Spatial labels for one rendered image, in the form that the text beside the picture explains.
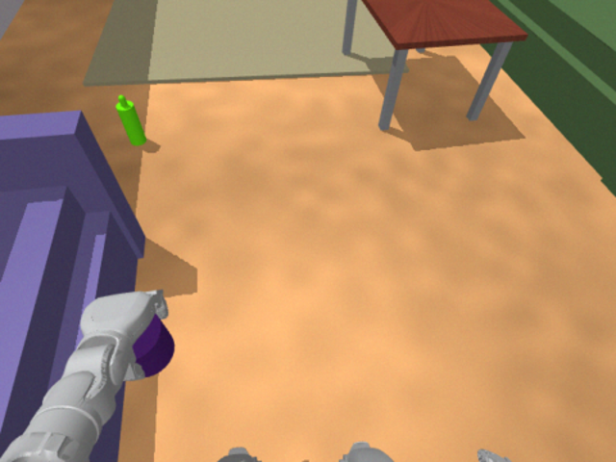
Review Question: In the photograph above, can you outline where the armchair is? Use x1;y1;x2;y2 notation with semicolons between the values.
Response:
0;111;145;462

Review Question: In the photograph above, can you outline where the left robot arm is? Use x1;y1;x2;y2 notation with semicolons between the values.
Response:
0;330;133;462

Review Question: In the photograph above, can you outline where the sofa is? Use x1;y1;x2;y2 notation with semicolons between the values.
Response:
480;0;616;197

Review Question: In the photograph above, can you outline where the coffee table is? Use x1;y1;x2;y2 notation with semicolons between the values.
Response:
342;0;528;131

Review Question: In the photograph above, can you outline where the left robot hand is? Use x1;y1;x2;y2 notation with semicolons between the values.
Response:
80;290;168;381

